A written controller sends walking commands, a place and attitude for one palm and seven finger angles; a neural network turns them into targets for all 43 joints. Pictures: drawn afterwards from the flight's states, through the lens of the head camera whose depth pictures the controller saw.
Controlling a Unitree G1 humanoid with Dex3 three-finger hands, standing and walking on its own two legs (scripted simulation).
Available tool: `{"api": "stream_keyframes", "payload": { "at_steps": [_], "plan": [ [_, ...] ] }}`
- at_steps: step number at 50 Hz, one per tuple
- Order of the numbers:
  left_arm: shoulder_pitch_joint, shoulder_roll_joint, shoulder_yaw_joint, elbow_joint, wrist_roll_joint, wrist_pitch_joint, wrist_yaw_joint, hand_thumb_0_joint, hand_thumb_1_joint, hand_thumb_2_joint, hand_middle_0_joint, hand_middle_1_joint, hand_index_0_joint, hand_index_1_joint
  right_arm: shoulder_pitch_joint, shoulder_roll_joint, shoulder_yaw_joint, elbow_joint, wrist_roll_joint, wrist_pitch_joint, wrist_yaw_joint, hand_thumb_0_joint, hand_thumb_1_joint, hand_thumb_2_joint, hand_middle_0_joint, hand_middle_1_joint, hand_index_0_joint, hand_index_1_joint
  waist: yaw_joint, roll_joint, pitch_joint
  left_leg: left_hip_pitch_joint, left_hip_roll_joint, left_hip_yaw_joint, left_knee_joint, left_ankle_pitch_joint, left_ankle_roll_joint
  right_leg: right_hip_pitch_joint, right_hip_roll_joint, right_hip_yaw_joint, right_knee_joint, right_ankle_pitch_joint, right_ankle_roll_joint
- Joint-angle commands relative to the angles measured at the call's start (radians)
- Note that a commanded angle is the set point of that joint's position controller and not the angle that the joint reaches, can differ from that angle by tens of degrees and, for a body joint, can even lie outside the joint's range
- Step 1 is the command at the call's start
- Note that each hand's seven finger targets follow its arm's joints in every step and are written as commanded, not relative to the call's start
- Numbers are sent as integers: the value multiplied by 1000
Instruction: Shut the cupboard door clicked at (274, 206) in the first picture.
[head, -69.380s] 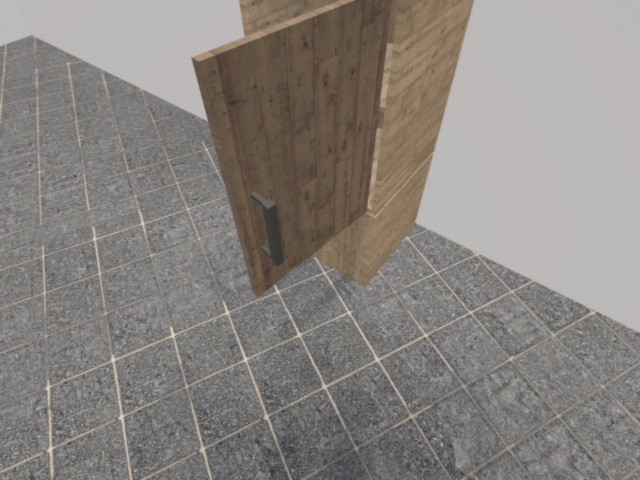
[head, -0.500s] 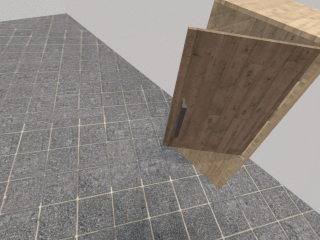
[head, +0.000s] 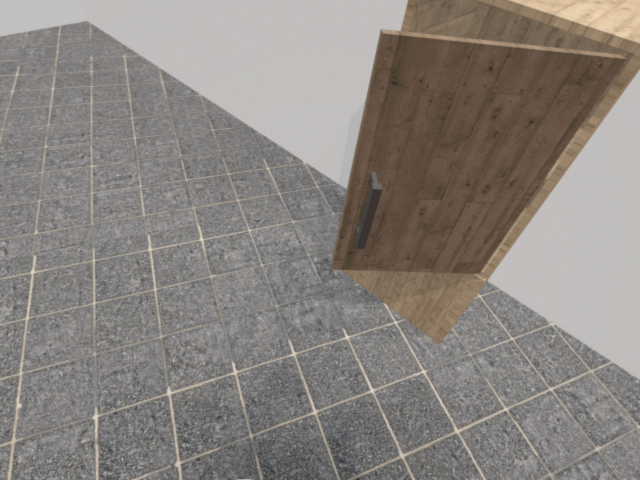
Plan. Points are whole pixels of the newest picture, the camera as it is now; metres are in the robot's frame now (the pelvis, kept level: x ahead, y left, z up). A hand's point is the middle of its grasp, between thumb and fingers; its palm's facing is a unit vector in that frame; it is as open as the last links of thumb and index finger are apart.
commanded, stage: shuffle to correct the standing spot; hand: left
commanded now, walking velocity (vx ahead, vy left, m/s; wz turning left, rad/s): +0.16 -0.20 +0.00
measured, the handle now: (366, 212) +0.65 -0.13 -0.09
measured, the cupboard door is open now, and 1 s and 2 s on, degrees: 45 45 45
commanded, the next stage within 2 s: come to a stop and stand still in 1.42 s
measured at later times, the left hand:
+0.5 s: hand out of the picture +0.08 +0.15 -0.15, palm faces -0.01 -0.99 -0.13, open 7.3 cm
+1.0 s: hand out of the picture +0.07 -0.01 -0.15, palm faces +0.16 -0.97 -0.18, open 7.3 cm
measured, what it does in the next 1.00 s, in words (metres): steps to the right: left foot, then right foot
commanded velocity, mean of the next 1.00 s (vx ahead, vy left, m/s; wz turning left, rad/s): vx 0.14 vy -0.20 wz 0.00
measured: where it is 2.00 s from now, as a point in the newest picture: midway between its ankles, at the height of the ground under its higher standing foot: outside the picture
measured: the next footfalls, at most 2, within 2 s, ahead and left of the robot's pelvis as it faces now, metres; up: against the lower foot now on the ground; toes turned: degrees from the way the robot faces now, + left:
left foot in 0.04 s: +0.06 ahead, +0.11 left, +0.00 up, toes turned +2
right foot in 0.64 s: +0.10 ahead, -0.17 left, +0.00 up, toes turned -3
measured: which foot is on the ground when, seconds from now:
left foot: up 0.00-0.02, down 0.04-0.64, up 0.66-1.00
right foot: down 0.00-0.02, up 0.04-0.62, down 0.64-1.00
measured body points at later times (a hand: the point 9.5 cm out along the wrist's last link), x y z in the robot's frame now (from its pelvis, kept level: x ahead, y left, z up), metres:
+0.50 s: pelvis +0.01 -0.02 +0.03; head +0.04 +0.00 +0.48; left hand +0.08 +0.21 -0.13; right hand -0.05 -0.21 -0.12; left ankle +0.02 +0.11 -0.72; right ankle +0.05 -0.17 -0.64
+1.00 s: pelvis +0.12 -0.16 +0.01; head +0.16 -0.18 +0.46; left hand +0.07 +0.04 -0.14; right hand +0.23 -0.38 -0.15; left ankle +0.13 -0.05 -0.67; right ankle +0.06 -0.17 -0.72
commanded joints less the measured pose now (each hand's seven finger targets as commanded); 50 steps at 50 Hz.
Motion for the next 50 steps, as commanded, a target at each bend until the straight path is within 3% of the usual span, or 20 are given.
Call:
{"api": "stream_keyframes", "payload": {
  "at_steps": [1, 2, 3, 4, 5, 8, 10, 16, 21, 28, 30, 31, 32, 33, 34, 37, 41, 44, 47, 50],
  "plan": [
    [-81, -59, -44, -123, -2, -25, -22, 0, 900, 900, -200, -300, -200, -300, 310, -94, 1, 62, -26, -26, -35, 0, -900, -900, 200, 300, 200, 300, -52, 485, 205, 137, 109, -296, -550, -204, -4, -525, 45, 3, 519, -360, -69],
    [-70, -56, -45, -150, 3, -25, -34, 0, 900, 900, -200, -300, -200, -300, 270, -142, 1, 32, -30, -39, -47, 0, -900, -900, 200, 300, 200, 300, -17, 503, 215, -21, 284, -654, -775, -393, 47, -584, 59, 145, 727, -261, -48],
    [-88, -13, -30, -182, 0, -29, -50, 0, 900, 900, -200, -300, -200, -300, 150, -210, -4, -16, -30, -41, -51, 0, -900, -900, 200, 300, 200, 300, 47, 367, 178, -85, 388, -743, -858, -488, 122, -569, 11, 229, 824, -118, -46],
    [-118, 14, -14, -161, 4, -28, -53, 0, 900, 900, -200, -300, -200, -300, 59, -177, -8, -37, -27, -44, -46, 0, -900, -900, 200, 300, 200, 300, 79, 226, 165, -129, 327, -717, -857, -439, 51, -533, 8, 230, 839, 16, -42],
    [-88, 19, -8, -131, 2, -30, -50, 0, 900, 900, -200, -300, -200, -300, 1, -172, -7, -47, -29, -50, -48, 0, -900, -900, 200, 300, 200, 300, 105, 216, 170, -142, 301, -646, -820, -366, 16, -523, -3, 231, 847, 74, -33],
    [-59, -1, -19, -99, -1, -34, -53, 0, 900, 900, -200, -300, -200, -300, 42, -128, -4, -14, -19, -84, -52, 0, -900, -900, 200, 300, 200, 300, 98, 108, 107, -50, 233, -442, -747, -126, 45, -492, 4, 223, 821, 174, -21],
    [-72, -20, -23, -100, -3, -35, -55, 0, 900, 900, -200, -300, -200, -300, 84, -108, -8, 7, -14, -89, -53, 0, -900, -900, 200, 300, 200, 300, 79, 136, 82, 35, 211, -366, -739, -82, 72, -522, 11, 204, 789, 182, -14],
    [-185, -36, -29, -147, -3, -46, -63, 0, 900, 900, -200, -300, -200, -300, 204, -82, -12, 31, -14, -97, -54, 0, -900, -900, 200, 300, 200, 300, 2, 120, 41, 246, 230, -330, -748, 33, 115, -589, -8, 160, 624, 148, 2],
    [-253, -51, -29, -171, -8, -48, -72, 0, 900, 900, -200, -300, -200, -300, 202, -94, -14, 23, -20, -91, -45, 0, -900, -900, 200, 300, 200, 300, -23, 174, 45, 233, 242, -316, -760, 86, 143, -530, -31, 130, 472, 81, 8],
    [-172, -57, -22, -145, -23, -69, -76, 0, 900, 900, -200, -300, -200, -300, 51, -168, -40, -18, -27, -67, -38, 0, -900, -900, 200, 300, 200, 300, 20, 259, -38, 126, 214, -223, -654, 161, 113, -164, 18, 36, 43, -26, 8],
    [-43, -25, -14, -98, -25, -81, -69, 0, 900, 900, -200, -300, -200, -300, 33, -164, -44, -7, -21, -57, -31, 0, -900, -900, 200, 300, 200, 300, 78, 149, -102, 58, 158, -165, -517, 151, 61, 72, 46, 21, -158, 76, 3],
    [22, 31, -5, -72, -22, -90, -58, 0, 900, 900, -200, -300, -200, -300, 48, -121, -38, -4, -12, -57, -23, 0, -900, -900, 200, 300, 200, 300, 107, 27, -120, -117, 94, -103, -383, 68, 24, 288, -38, 115, -234, 97, -21],
    [116, 124, 12, -51, -12, -94, -43, 0, 900, 900, -200, -300, -200, -300, 49, -39, -17, -27, -1, -61, -25, 0, -900, -900, 200, 300, 200, 300, 143, -290, -174, -339, -30, 44, -45, -131, -26, 456, -288, 411, -280, 56, -100],
    [120, 135, 4, -63, -21, -86, -37, 0, 900, 900, -200, -300, -200, -300, -34, -82, -16, -56, -4, -56, -25, 0, -900, -900, 200, 300, 200, 300, 158, -241, -117, -385, -31, 8, 174, -193, -18, 291, -351, 511, -351, 48, -175],
    [45, 81, -6, -79, -20, -92, -32, 0, 900, 900, -200, -300, -200, -300, -26, -78, -25, -44, -8, -54, -19, 0, -900, -900, 200, 300, 200, 300, 113, -138, -57, -387, 11, -23, 254, -61, -15, 221, -308, 432, -390, 20, -192],
    [-78, -24, -34, -87, -23, -113, -23, 0, 900, 900, -200, -300, -200, -300, -45, -81, -29, -14, -13, -35, -6, 0, -900, -900, 200, 300, 200, 300, 46, -117, 14, -268, 62, 18, 290, 136, -30, 51, -182, 222, -389, 177, -168],
    [-22, -33, -48, -70, -18, -124, -17, 0, 900, 900, -200, -300, -200, -300, -94, -62, -24, -15, -12, -27, -5, 0, -900, -900, 200, 300, 200, 300, 44, -32, 6, -247, 39, 51, 241, 187, -43, 91, -152, 150, -357, 452, -203],
    [49, -15, -49, -51, -16, -119, -16, 0, 900, 900, -200, -300, -200, -300, -175, -75, -16, -38, -13, -30, -14, 0, -900, -900, 200, 300, 200, 300, 73, -26, -9, -284, 37, 70, 142, 149, -45, 199, -163, 182, -323, 625, -207],
    [123, -6, -47, -21, -15, -111, -12, 0, 900, 900, -200, -300, -200, -300, -251, -80, -8, -54, -10, -36, -22, 0, -900, -900, 200, 300, 200, 300, 102, -23, -29, -307, 26, 90, 41, 121, -38, 321, -157, 191, -280, 820, -157],
    [146, -1, -44, -7, -12, -100, -8, 0, 900, 900, -200, -300, -200, -300, -283, -90, -3, -60, -4, -32, -37, 0, -900, -900, 200, 300, 200, 300, 98, -17, -31, -260, 16, 97, -31, 107, -23, 332, -154, 200, -253, 959, -40]
  ]
}}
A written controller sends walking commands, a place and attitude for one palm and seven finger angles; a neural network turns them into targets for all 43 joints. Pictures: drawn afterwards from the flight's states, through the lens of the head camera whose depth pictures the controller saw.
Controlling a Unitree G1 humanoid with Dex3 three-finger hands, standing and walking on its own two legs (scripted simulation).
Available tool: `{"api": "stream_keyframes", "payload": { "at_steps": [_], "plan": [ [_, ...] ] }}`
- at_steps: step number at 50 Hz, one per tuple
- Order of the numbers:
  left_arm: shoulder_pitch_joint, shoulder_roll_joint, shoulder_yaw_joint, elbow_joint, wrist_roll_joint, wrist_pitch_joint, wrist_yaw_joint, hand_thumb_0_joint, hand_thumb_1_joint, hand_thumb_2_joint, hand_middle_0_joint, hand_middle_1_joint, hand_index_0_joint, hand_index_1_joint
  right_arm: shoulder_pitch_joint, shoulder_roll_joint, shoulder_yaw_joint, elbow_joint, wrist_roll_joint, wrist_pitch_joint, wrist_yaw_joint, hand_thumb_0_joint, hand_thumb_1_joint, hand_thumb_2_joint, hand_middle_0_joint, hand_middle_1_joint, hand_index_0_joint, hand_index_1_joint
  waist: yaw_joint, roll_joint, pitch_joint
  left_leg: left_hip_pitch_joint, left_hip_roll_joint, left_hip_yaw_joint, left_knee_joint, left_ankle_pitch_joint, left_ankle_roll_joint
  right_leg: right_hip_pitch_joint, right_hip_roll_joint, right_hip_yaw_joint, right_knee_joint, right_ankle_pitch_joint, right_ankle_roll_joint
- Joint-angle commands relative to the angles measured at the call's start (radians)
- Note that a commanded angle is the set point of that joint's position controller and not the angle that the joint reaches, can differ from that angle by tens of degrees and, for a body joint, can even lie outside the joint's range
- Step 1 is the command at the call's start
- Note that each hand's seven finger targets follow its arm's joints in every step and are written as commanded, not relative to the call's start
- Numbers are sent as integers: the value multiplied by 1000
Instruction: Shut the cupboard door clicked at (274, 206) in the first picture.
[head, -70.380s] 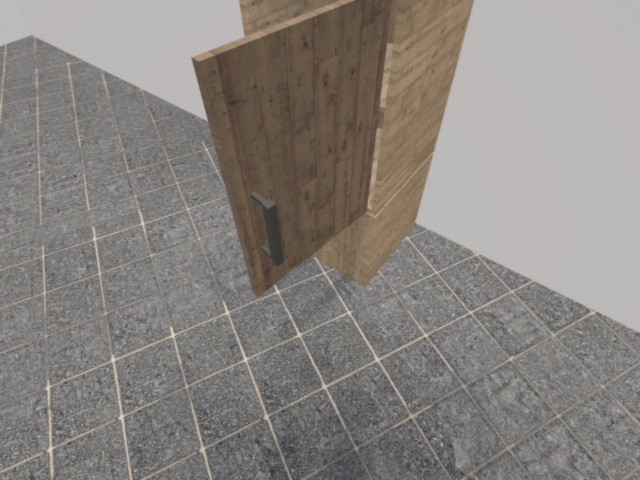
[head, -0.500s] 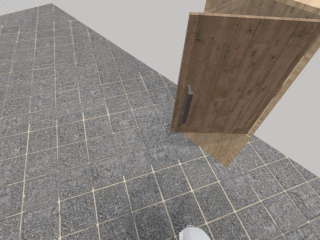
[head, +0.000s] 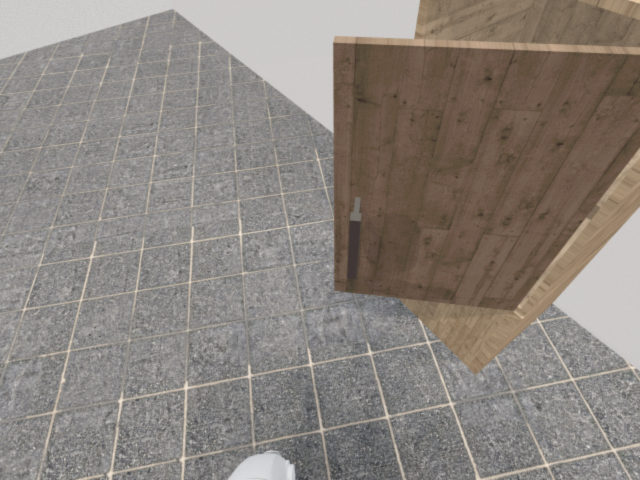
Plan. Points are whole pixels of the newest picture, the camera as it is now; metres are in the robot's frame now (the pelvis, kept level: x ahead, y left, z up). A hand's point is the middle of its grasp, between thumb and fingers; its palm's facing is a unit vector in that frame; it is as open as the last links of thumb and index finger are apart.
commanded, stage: shuffle to correct the standing spot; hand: left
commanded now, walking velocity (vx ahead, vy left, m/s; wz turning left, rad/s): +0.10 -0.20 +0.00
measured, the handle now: (354, 240) +0.53 -0.01 -0.10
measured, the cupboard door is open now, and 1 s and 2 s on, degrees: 45 45 45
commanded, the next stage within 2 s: come to a stop and stand still in 0.42 s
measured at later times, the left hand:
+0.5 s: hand out of the picture +0.11 +0.06 -0.17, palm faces +0.02 -0.96 -0.29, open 7.3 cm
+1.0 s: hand out of the picture +0.10 +0.00 -0.18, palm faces +0.07 -0.96 -0.25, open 7.3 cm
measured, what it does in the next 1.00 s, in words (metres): steps to the right: left foot, then right foot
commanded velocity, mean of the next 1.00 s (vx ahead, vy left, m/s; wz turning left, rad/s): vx -0.02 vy -0.03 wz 0.00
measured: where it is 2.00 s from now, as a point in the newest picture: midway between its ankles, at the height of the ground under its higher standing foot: outside the picture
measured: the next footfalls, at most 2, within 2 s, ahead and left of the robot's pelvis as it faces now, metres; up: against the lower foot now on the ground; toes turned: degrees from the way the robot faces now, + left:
left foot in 0.14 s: +0.11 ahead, +0.07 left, +0.00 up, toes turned +7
right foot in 0.44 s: +0.13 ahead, -0.30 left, +0.00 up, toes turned +0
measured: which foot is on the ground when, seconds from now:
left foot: up 0.00-0.12, down 0.14-0.44, up 0.46-0.72, down 0.74-1.00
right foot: down 0.00-0.12, up 0.14-0.42, down 0.44-1.00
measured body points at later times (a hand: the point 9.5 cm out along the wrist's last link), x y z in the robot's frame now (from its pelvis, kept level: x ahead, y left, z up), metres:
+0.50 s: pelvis +0.08 -0.15 -0.02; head +0.12 -0.18 +0.43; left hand +0.11 +0.11 -0.15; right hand +0.10 -0.40 -0.19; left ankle +0.06 +0.03 -0.70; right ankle +0.10 -0.29 -0.74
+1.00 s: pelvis +0.08 -0.19 -0.01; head +0.11 -0.20 +0.44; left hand +0.10 +0.05 -0.16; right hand +0.19 -0.40 -0.16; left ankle +0.11 -0.11 -0.73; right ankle +0.05 -0.32 -0.73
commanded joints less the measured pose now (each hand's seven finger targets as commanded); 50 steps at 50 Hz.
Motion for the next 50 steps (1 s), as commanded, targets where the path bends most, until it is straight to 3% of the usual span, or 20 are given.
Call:
{"api": "stream_keyframes", "payload": {
  "at_steps": [1, 3, 5, 6, 7, 8, 10, 13, 19, 21, 22, 24, 25, 28, 35, 40, 43, 47, 48, 50],
  "plan": [
    [139, 143, 29, -8, -1, 5, 13, 0, 900, 900, -200, -300, -200, -300, 14, -47, 1, -45, 6, -16, -22, 0, -900, -900, 200, 300, 200, 300, -11, -74, -20, -70, -13, 26, -126, -33, 23, 198, -311, 226, 10, 1037, 149],
    [83, 164, 41, -27, -6, 11, 5, 0, 900, 900, -200, -300, -200, -300, 100, -62, -7, -26, 11, -18, -44, 0, -900, -900, 200, 300, 200, 300, -66, -117, -38, 106, -66, 88, -269, -40, 50, 132, -254, 169, 77, 1321, 292],
    [-56, 203, 60, -68, -24, 22, -8, 0, 900, 900, -200, -300, -200, -300, 451, -156, -51, 59, 10, -24, -81, 0, -900, -900, 200, 300, 200, 300, -259, -140, -141, 644, -9, 49, -584, 223, 138, -189, -142, 56, 496, 1349, 467],
    [-5, 172, 47, -77, -46, 30, -16, 0, 900, 900, -200, -300, -200, -300, 511, -204, -54, 68, 7, -20, -88, 0, -900, -900, 200, 300, 200, 300, -264, 152, -237, 803, 329, -352, -539, 594, 276, -416, -40, 88, 992, 61, 356],
    [39, 172, 62, -87, -36, 46, -7, 0, 900, 900, -200, -300, -200, -300, 346, -213, -33, 20, 16, -17, -76, 0, -900, -900, 200, 300, 200, 300, -146, 145, -230, 690, 512, -511, -546, 705, 341, -533, -67, 260, 1183, -273, 257],
    [66, 192, 76, -94, -17, 61, -4, 0, 900, 900, -200, -300, -200, -300, 183, -200, -31, -43, 18, -22, -61, 0, -900, -900, 200, 300, 200, 300, -65, 69, -151, 550, 522, -427, -573, 543, 316, -537, -130, 327, 1185, -217, 195],
    [46, 136, 76, -89, 11, 72, -33, 0, 900, 900, -200, -300, -200, -300, 3, -114, -7, -81, 2, -58, -46, 0, -900, -900, 200, 300, 200, 300, 20, 102, 64, 165, 332, -249, -726, 156, 183, -462, -174, 277, 1031, -32, 210],
    [113, 86, 63, -69, 0, 93, -48, 0, 900, 900, -200, -300, -200, -300, 7, -106, -1, -68, -11, -59, -30, 0, -900, -900, 200, 300, 200, 300, 55, 128, 123, 18, 231, -58, -721, 173, 122, -331, -194, 180, 822, 15, 220],
    [69, 118, 56, -77, -3, 62, -47, 0, 900, 900, -200, -300, -200, -300, 73, -217, -56, -56, -13, -15, -7, 0, -900, -900, 200, 300, 200, 300, 10, 122, -7, 111, 215, -93, -526, -10, 75, -126, -149, 12, 282, 48, 245],
    [137, 233, 75, -60, 3, 39, -36, 0, 900, 900, -200, -300, -200, -300, 114, -133, -44, -56, -8, -5, -3, 0, -900, -900, 200, 300, 200, 300, 46, -190, -56, 1, 62, 4, -183, -134, -3, 29, -254, 149, 40, 89, 218],
    [150, 338, 95, -62, 13, 39, -24, 0, 900, 900, -200, -300, -200, -300, 88, -47, -24, -96, -2, -5, -5, 0, -900, -900, 200, 300, 200, 300, 64, -523, -74, -157, -46, 35, 123, -387, -30, 49, -474, 446, -33, 328, 131],
    [66, 300, 79, -96, 12, 43, -11, 0, 900, 900, -200, -300, -200, -300, 60, -50, -21, -103, 13, -4, -10, 0, -900, -900, 200, 300, 200, 300, 39, -286, -96, -127, 12, -88, 295, -259, -5, -8, -468, 390, -42, 363, 14],
    [19, 294, 79, -97, 7, 39, -7, 0, 900, 900, -200, -300, -200, -300, 62, -66, -20, -86, 8, -7, -9, 0, -900, -900, 200, 300, 200, 300, 24, -355, -108, -121, 27, -73, 308, -253, -15, -21, -447, 410, -11, 400, 6],
    [-62, 196, 48, -114, 4, 33, 11, 0, 900, 900, -200, -300, -200, -300, 97, -51, -6, -54, 6, -3, 1, 0, -900, -900, 200, 300, 200, 300, -18, -226, -78, -5, 26, -51, 209, -117, -28, -91, -387, 237, 36, 531, 25],
    [-12, 242, 57, -62, -15, 25, 27, 0, 900, 900, -200, -300, -200, -300, 122, -17, 20, -28, 24, -10, -3, 0, -900, -900, 200, 300, 200, 300, -6, -97, -106, 255, -35, -26, -485, 47, -32, 16, -425, 296, 132, 768, 12],
    [-33, 170, 47, -71, -18, 54, 30, 0, 900, 900, -200, -300, -200, -300, 90, -98, -2, -54, 10, -1, -17, 0, -900, -900, 200, 300, 200, 300, 0, 227, -53, 392, 189, -207, -567, 771, 145, -165, -225, 109, 290, 7, 183],
    [-49, 146, 45, -65, -11, 77, 23, 0, 900, 900, -200, -300, -200, -300, 52, -102, -4, -80, 5, 0, -19, 0, -900, -900, 200, 300, 200, 300, 3, 148, 9, 311, 212, -224, -643, 629, 209, -218, -191, 133, 483, -246, 193],
    [-12, 99, 37, -51, -4, 74, 21, 0, 900, 900, -200, -300, -200, -300, 27, -109, -13, -95, -1, -2, -12, 0, -900, -900, 200, 300, 200, 300, 13, 26, -38, 335, 201, -206, -633, 512, 208, -190, -190, 123, 429, -164, 196],
    [73, 147, 14, -18, -19, 42, 52, 0, 900, 900, -200, -300, -200, -300, -31, -168, -16, -142, 24, -27, -5, 0, -900, -900, 200, 300, 200, 300, 34, -41, -104, 391, 213, -204, -360, 740, 164, -218, -241, 235, 247, -28, 172],
    [-12, 207, 35, -118, -3, 9, 47, 0, 900, 900, -200, -300, -200, -300, 35, -68, -4, -178, 22, -24, 24, 0, -900, -900, 200, 300, 200, 300, -5, -296, -97, 196, -1, -49, -295, 57, 49, -99, -385, 440, 44, 315, 92]
  ]
}}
